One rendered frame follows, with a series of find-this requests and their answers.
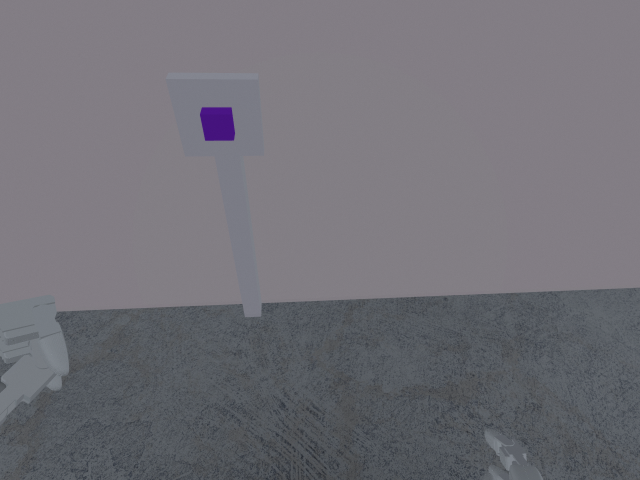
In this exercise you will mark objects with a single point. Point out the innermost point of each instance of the right robot hand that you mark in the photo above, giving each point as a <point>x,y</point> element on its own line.
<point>513,458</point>

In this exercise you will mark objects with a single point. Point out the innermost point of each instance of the button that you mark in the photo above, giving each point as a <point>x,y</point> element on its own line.
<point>217,123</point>

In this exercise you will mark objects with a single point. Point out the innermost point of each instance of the panel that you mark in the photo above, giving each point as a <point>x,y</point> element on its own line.
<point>189,92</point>

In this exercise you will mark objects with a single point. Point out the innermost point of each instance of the left robot hand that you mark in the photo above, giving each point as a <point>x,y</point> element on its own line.
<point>31,337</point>

